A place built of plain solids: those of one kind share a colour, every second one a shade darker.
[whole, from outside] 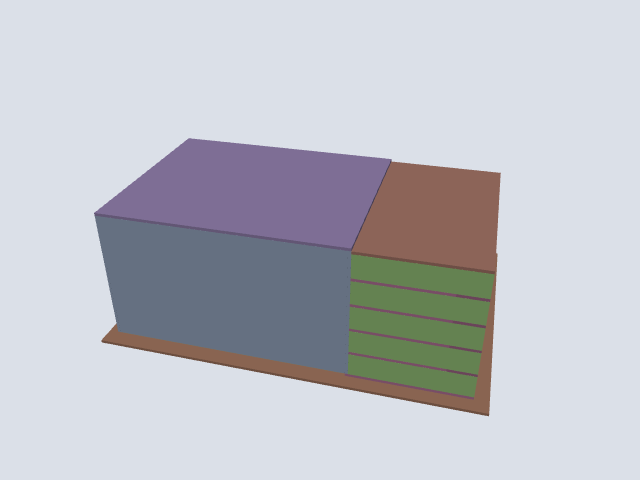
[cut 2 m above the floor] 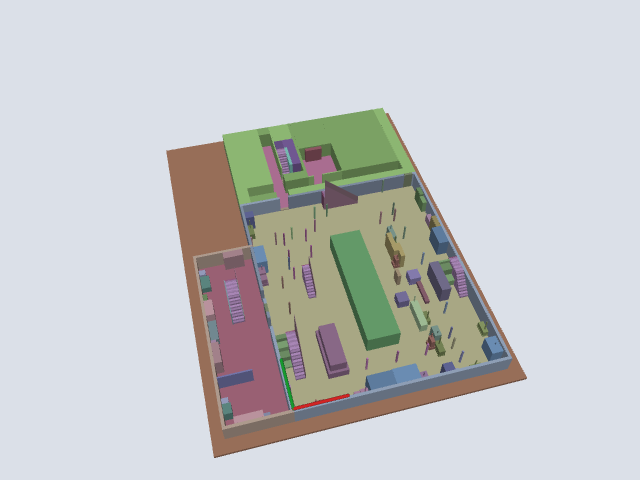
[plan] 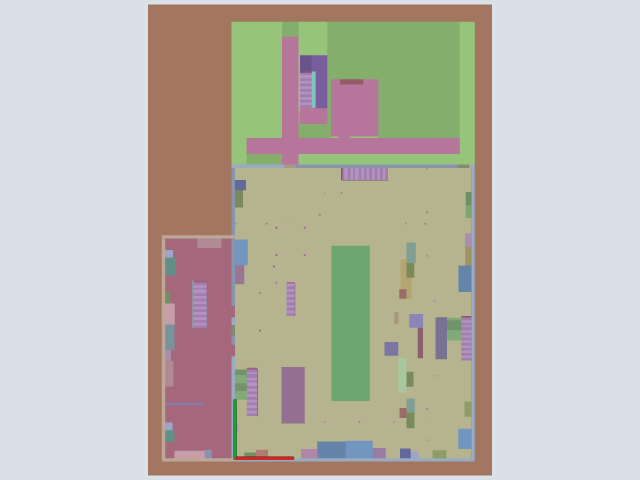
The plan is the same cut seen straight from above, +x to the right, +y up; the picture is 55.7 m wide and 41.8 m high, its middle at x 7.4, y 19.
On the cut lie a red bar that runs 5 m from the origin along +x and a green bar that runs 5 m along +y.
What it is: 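The inside of a sea-going cargo motor ship; the engine room, the machinery rooms along one side of it and the crew's accommodation across one end; there is no window anywhere; the ship lies still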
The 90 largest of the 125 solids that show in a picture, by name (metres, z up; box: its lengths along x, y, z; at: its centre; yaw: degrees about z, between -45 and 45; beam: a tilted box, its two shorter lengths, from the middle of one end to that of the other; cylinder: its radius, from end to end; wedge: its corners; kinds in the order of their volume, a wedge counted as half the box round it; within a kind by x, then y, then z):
{
 "wall_house_1": {"box": [1.3, 12.43, 2.58], "at": [0.35, 31.79, 1.29]},
 "wall_house_2": {"box": [3.1, 0.92, 2.58], "at": [2.55, 26.03, 1.29]},
 "wall_house_3": {"box": [3.1, 10.12, 2.58], "at": [2.55, 32.94, 1.29]},
 "wall_house_4": {"box": [1.43, 1.3, 2.58], "at": [4.81, 37.35, 1.29]},
 "wall_house_5": {"box": [0.14, 7.79, 2.58], "at": [5.59, 34.1, 1.29]},
 "wall_house_6": {"box": [2.37, 1.23, 2.58], "at": [6.85, 28.49, 1.29]},
 "wall_house_7": {"box": [2.37, 2.92, 2.58], "at": [6.85, 36.54, 1.29]},
 "wall_house_8": {"box": [0.33, 10.12, 2.58], "at": [8.2, 32.94, 1.29]},
 "wall_house_9": {"box": [4.12, 5.0, 2.58], "at": [10.42, 35.5, 1.29]},
 "wall_house_10": {"box": [2.46, 0.14, 2.58], "at": [11.25, 27.95, 1.29]},
 "wall_house_11": {"box": [14.06, 0.92, 2.58], "at": [12.55, 26.03, 1.29]},
 "wall_house_12": {"box": [7.11, 10.12, 2.58], "at": [16.03, 32.94, 1.29]},
 "wall_house_13": {"box": [1.3, 12.43, 2.58], "at": [20.23, 31.79, 1.29]},
 "wall_house_14": {"box": [1.3, 12.43, 2.58], "at": [20.23, 31.79, 4.16]},
 "wall_house_15": {"box": [1.3, 12.43, 2.58], "at": [20.23, 31.79, 7.04]},
 "wall_house_16": {"box": [1.3, 12.43, 2.58], "at": [20.23, 31.79, 9.91]},
 "wall_house_17": {"box": [0.34, 12.43, 2.58], "at": [20.71, 31.79, 12.78]},
 "wall_bay_1": {"box": [0.3, 8.87, 14.37], "at": [-0.15, 4.44, 7.18]},
 "wall_bay_2": {"box": [0.3, 0.73, 14.37], "at": [-0.15, 10.24, 7.18]},
 "wall_bay_3": {"box": [0.3, 12.02, 14.37], "at": [-0.15, 19.26, 7.18]},
 "wall_bay_4": {"box": [4.61, 0.3, 14.37], "at": [2.01, 25.42, 7.18]},
 "wall_bay_5": {"box": [21.18, 0.3, 14.37], "at": [10.29, -0.15, 7.18]},
 "wall_bay_6": {"box": [14.09, 0.3, 14.37], "at": [12.35, 25.42, 7.18]},
 "wall_bay_7": {"box": [0.49, 0.3, 14.37], "at": [20.64, 25.42, 7.18]},
 "wall_bay_8": {"box": [0.3, 25.27, 14.37], "at": [20.73, 12.63, 7.18]},
 "floor_site_1": {"box": [29.96, 41.0, 0.3], "at": [7.4, 19.0, -0.45]},
 "floor_house_1": {"box": [21.18, 3.54, 0.3], "at": [10.29, 27.34, 2.72]},
 "floor_house_2": {"box": [21.18, 3.54, 0.3], "at": [10.29, 27.34, 5.6]},
 "floor_house_3": {"box": [21.18, 3.54, 0.3], "at": [10.29, 27.34, 8.47]},
 "floor_house_4": {"box": [21.18, 3.54, 0.3], "at": [10.29, 27.34, 11.35]},
 "floor_house_5": {"box": [21.18, 12.73, 0.3], "at": [10.29, 31.63, -0.15]},
 "floor_house_6": {"box": [21.18, 2.92, 0.3], "at": [10.29, 36.54, 2.72]},
 "floor_house_7": {"box": [21.18, 2.92, 0.3], "at": [10.29, 36.54, 5.6]},
 "floor_house_8": {"box": [21.18, 2.92, 0.3], "at": [10.29, 36.54, 8.47]},
 "floor_house_9": {"box": [21.18, 2.92, 0.3], "at": [10.29, 36.54, 11.35]},
 "floor_house_10": {"box": [12.85, 5.98, 0.3], "at": [14.46, 32.09, 2.72]},
 "floor_house_11": {"box": [12.85, 5.98, 0.3], "at": [14.46, 32.09, 5.6]},
 "floor_house_12": {"box": [12.85, 5.98, 0.3], "at": [14.46, 32.09, 8.47]},
 "floor_house_13": {"box": [12.85, 5.98, 0.3], "at": [14.46, 32.09, 11.35]},
 "roof_bay_1": {"box": [21.18, 25.87, 0.3], "at": [10.29, 12.63, 14.52]},
 "floor_bay_1": {"box": [20.58, 25.27, 0.3], "at": [10.29, 12.63, -0.15]},
 "engine_1": {"box": [3.33, 13.53, 2.98], "at": [10.07, 11.73, 1.49]},
 "roof_house_1": {"box": [21.18, 12.43, 0.3], "at": [10.29, 31.79, 14.22]},
 "wall_annex_1": {"box": [0.3, 19.12, 7.66], "at": [-6.23, 9.56, 3.83]},
 "wall_annex_2": {"box": [6.38, 0.3, 7.66], "at": [-3.19, -0.15, 3.83]},
 "wall_annex_3": {"box": [6.38, 0.3, 7.66], "at": [-3.19, 19.27, 3.83]},
 "floor_annex_ground_1": {"box": [6.08, 19.12, 0.3], "at": [-3.04, 9.56, -0.15]},
 "tank_1": {"box": [1.11, 2.25, 2.34], "at": [0.55, 17.93, 1.17]},
 "tank_2": {"box": [2.49, 1.45, 2.28], "at": [8.4, 0.72, 1.14]},
 "tank_3": {"box": [2.36, 1.52, 2.23], "at": [10.82, 0.76, 1.11]},
 "tank_4": {"box": [1.15, 1.76, 1.64], "at": [20.01, 1.68, 0.82]},
 "tank_5": {"box": [1.12, 2.31, 2.16], "at": [20.02, 15.63, 1.08]},
 "generator_1": {"box": [2.03, 4.92, 0.9], "at": [5.06, 5.48, 0.45]},
 "generator_2": {"box": [1.59, 4.42, 1.44], "at": [5.06, 5.48, 1.62]},
 "wall_trunk_plug_1": {"box": [1.02, 1.53, 2.58], "at": [6.17, 34.32, 1.29]},
 "wall_trunk_plug_2": {"box": [0.34, 1.41, 2.58], "at": [6.85, 34.38, 1.29]},
 "wall_trunk_plug_3": {"box": [1.02, 4.6, 2.58], "at": [7.53, 32.78, 1.29]},
 "wall_trunk_spine_1": {"box": [0.34, 3.15, 14.07], "at": [6.85, 32.09, 7.04]},
 "rack_1": {"box": [0.72, 2.24, 2.06], "at": [-5.72, 7.35, 1.03]},
 "rack_2": {"box": [0.84, 1.83, 2.04], "at": [-5.66, 12.55, 1.02]},
 "rack_3": {"box": [2.62, 0.65, 2.02], "at": [-3.95, 0.32, 1.01]},
 "rack_4": {"box": [2.1, 0.81, 2.13], "at": [-2.23, 18.72, 1.06]},
 "tankbank_1": {"box": [1.0, 3.65, 3.53], "at": [17.97, 10.45, 1.77]},
 "starter_1": {"box": [0.52, 2.61, 2.06], "at": [14.68, 16.01, 1.03]},
 "starter_2": {"box": [0.46, 1.85, 1.96], "at": [15.17, 14.79, 0.98]},
 "starter_3": {"box": [0.54, 1.61, 2.03], "at": [20.31, 17.59, 1.01]},
 "flat_1": {"box": [1.03, 0.72, 1.49], "at": [0.52, 6.89, 0.74]},
 "flat_2": {"box": [1.03, 0.48, 2.02], "at": [0.52, 7.49, 1.01]},
 "flat_3": {"box": [1.23, 0.88, 0.8], "at": [19.08, 10.7, 0.4]},
 "flat_4": {"box": [1.23, 0.88, 1.65], "at": [19.08, 11.58, 0.83]},
 "airbottle_1": {"box": [0.96, 0.9, 2.35], "at": [0.48, 23.79, 1.18]},
 "airbottle_2": {"box": [0.95, 0.84, 2.35], "at": [14.83, 0.42, 1.18]},
 "step_1": {"box": [0.92, 0.32, 2.6], "at": [1.49, 6.45, 1.25]},
 "step_2": {"box": [0.92, 0.32, 3.24], "at": [1.49, 7.17, 1.57]},
 "step_3": {"box": [0.31, 1.05, 3.46], "at": [9.67, 24.75, 1.68]},
 "step_4": {"box": [0.31, 1.05, 2.6], "at": [10.61, 24.75, 1.25]},
 "floor_wall_bay_door_1": {"box": [1.0, 0.3, 11.5], "at": [19.89, 25.42, 5.75]},
 "wall_stair_1": {"box": [0.1, 4.03, 6.28], "at": [-3.67, 13.31, 3.09]},
 "drums_1": {"box": [1.17, 1.19, 0.88], "at": [13.62, 9.53, 0.58]},
 "drums_2": {"box": [1.18, 1.18, 0.88], "at": [15.77, 11.96, 0.58]},
 "cooler_1": {"box": [0.73, 3.02, 1.07], "at": [14.58, 7.22, 0.54]},
 "heater_1": {"box": [0.67, 1.13, 1.44], "at": [15.29, 4.57, 0.84]},
 "heater_2": {"box": [0.55, 1.7, 1.2], "at": [15.33, 17.89, 0.72]},
 "crate_1": {"box": [0.8, 1.04, 1.25], "at": [-5.68, 1.92, 0.62]},
 "crate_2": {"box": [0.94, 1.57, 0.74], "at": [-5.61, 16.7, 0.37]},
 "cabinet_1": {"box": [0.48, 1.1, 1.51], "at": [20.34, 21.47, 0.76]},
 "cabinet_2": {"box": [0.48, 1.16, 1.8], "at": [20.34, 22.6, 0.9]},
 "lockers_1": {"box": [2.04, 0.47, 1.83], "at": [10.15, 32.77, 0.92]},
 "wall_part_annex_ground_1": {"box": [3.29, 0.15, 3.53], "at": [-4.44, 4.74, 1.77]},
 "bench_1": {"box": [0.81, 2.24, 0.94], "at": [-5.68, 10.52, 0.47]}
}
